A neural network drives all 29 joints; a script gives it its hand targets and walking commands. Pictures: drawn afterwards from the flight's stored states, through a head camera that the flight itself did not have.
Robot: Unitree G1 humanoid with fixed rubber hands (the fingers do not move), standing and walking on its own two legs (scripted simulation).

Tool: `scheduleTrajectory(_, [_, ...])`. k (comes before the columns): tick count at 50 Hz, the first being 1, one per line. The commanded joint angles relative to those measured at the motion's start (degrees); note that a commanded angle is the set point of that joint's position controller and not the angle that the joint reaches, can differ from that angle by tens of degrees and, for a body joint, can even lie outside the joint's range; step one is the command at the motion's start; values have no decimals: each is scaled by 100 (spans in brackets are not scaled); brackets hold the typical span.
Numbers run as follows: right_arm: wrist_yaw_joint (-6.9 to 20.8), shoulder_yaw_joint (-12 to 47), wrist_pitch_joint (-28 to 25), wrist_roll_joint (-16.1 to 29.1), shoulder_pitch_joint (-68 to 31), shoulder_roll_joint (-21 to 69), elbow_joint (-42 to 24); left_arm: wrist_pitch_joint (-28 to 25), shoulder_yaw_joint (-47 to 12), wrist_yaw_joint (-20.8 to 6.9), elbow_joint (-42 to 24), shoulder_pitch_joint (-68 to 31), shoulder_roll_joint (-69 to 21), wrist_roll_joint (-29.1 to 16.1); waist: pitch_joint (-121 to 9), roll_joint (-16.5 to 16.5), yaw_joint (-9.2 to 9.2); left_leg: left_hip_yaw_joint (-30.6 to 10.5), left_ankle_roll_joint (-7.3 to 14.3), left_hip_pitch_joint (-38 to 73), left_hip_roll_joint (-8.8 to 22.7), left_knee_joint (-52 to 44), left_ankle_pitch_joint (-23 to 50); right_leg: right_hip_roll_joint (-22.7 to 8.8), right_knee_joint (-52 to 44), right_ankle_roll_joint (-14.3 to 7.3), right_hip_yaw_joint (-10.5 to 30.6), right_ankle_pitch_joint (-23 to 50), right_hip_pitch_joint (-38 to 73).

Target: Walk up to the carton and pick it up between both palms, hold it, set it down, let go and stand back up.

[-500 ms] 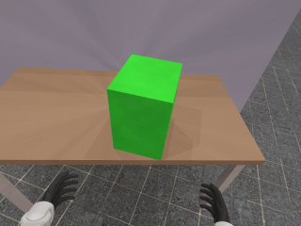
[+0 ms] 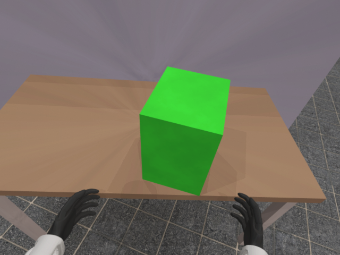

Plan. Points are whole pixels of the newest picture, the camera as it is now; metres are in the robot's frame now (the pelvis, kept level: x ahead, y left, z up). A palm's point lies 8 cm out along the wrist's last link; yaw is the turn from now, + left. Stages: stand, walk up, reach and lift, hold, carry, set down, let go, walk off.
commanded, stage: reach and lift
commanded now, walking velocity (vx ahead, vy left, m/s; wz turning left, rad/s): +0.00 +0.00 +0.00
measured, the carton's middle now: (183, 132) +0.47 -0.01 +0.02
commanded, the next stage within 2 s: none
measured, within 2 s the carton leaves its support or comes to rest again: neither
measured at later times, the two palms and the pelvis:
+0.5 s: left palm (83, 192) +0.25 +0.22 +0.03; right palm (257, 214) +0.24 -0.17 +0.03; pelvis -0.02 -0.03 +0.00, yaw +1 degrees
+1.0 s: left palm (95, 151) +0.33 +0.20 +0.08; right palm (264, 187) +0.28 -0.18 +0.07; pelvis -0.03 -0.03 +0.00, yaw +0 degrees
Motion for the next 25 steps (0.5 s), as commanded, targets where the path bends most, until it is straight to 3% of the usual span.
scheduleTrajectory(1, [-220,65,-342,42,-326,-132,-1288,-249,379,-112,-1395,-733,771,-83,-910,920,-96,-475,-899,1428,450,-59,4133,93,-240,-457,-263,1356,-1017])
scheduleTrajectory(8, [-450,83,-228,-124,-855,86,-1722,-315,395,-142,-1125,-1387,971,-336,-1024,569,-111,-440,-653,827,491,-200,2527,-16,-87,-405,-204,748,-971])
scheduleTrajectory(13, [-613,67,298,-223,-1504,156,-1759,45,358,-91,-721,-2284,1097,-507,-1041,561,-135,-341,-467,271,519,-424,1423,-88,26,-388,-176,241,-786])
scheduleTrajectory(14, [-643,40,416,-223,-1593,137,-1816,104,311,-73,-706,-2435,1071,-561,-1126,516,-209,-345,-437,244,539,-481,1248,-81,35,-363,-207,203,-742])
scheduleTrajectory(20, [-770,200,945,-84,-1848,217,-1787,406,466,-16,-555,-3007,1183,-436,-1350,666,-261,-219,-425,502,463,-428,1579,-187,-14,-290,-166,675,-701])
scheduleTrajectory(22, [-809,238,1120,9,-1991,189,-1818,548,514,37,-618,-3233,1202,-348,-1443,856,-278,-204,-459,577,438,-415,1771,-207,17,-265,-160,986,-630])
scheduleTrajectory(25, [-860,249,1368,117,-2228,73,-1901,764,616,40,-614,-3550,1249,-344,-1529,806,-328,-194,-476,660,423,-434,1974,-185,11,-207,-195,1324,-555])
